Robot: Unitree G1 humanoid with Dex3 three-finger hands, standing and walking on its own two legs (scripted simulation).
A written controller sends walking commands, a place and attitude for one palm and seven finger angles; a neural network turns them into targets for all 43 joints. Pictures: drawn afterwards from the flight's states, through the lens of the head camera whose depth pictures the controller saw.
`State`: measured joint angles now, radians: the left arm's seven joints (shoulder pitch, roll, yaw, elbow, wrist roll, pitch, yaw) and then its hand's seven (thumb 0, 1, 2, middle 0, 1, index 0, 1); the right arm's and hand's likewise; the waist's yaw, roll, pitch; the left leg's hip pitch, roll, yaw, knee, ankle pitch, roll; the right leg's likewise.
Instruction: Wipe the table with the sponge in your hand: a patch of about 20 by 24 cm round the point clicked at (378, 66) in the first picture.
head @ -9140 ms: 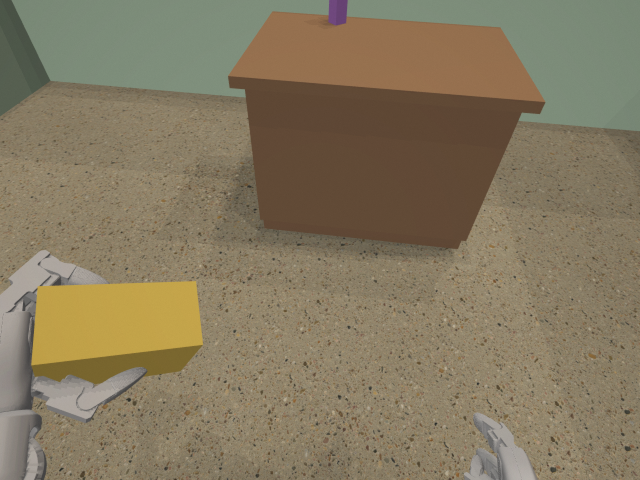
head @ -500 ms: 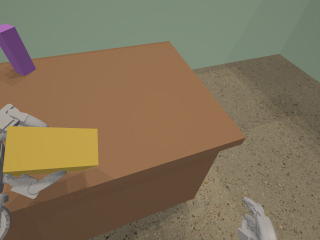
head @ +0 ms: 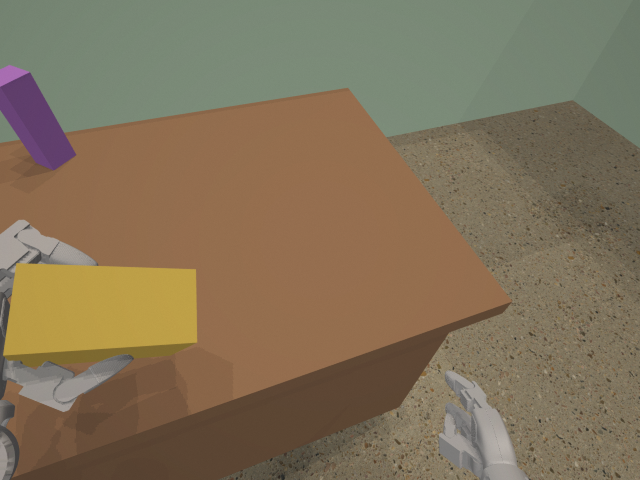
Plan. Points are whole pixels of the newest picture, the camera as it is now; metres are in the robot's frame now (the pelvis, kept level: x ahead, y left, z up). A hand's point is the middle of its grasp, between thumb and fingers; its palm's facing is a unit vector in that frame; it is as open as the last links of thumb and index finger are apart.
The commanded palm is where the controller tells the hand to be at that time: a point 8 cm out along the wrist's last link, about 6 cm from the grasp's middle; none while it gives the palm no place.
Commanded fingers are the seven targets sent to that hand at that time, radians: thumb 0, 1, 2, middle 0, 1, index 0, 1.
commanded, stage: come to a stop and stand still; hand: left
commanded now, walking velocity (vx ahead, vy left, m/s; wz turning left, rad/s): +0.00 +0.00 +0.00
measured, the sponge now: (134, 317) +0.23 +0.19 +0.15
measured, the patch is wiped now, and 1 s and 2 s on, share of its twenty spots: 0.00 0.00 0.00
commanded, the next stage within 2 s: look again from close up in 1.14 s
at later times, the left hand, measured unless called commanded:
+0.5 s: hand (25, 368) +0.18 +0.27 +0.14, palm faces +0.31 -0.85 -0.43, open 10.7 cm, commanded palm +0.12 +0.30 +0.18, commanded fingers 0.00 0.10 1.30 -1.20 -1.60 -1.20 -1.60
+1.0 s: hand (3, 333) +0.21 +0.30 +0.15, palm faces +0.33 -0.85 -0.40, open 10.7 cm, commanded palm +0.15 +0.33 +0.18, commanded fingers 0.00 0.10 1.30 -1.20 -1.60 -1.20 -1.60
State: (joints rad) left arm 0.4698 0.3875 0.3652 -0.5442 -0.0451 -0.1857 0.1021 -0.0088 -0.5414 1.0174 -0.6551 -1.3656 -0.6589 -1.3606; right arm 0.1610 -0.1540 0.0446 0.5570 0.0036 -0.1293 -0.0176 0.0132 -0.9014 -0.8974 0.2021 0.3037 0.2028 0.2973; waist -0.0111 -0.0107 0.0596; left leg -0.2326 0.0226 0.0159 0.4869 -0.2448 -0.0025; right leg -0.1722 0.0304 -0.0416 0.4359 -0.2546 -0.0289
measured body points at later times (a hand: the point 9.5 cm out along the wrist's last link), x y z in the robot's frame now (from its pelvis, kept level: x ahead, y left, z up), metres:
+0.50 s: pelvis -0.04 +0.02 +0.00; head -0.01 +0.04 +0.45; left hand +0.16 +0.31 +0.17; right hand +0.11 -0.21 -0.08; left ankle +0.01 +0.12 -0.74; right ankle -0.01 -0.10 -0.74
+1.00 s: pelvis -0.01 +0.05 +0.00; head +0.03 +0.08 +0.45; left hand +0.19 +0.34 +0.17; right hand +0.18 -0.16 -0.06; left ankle +0.01 +0.12 -0.74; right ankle -0.01 -0.10 -0.74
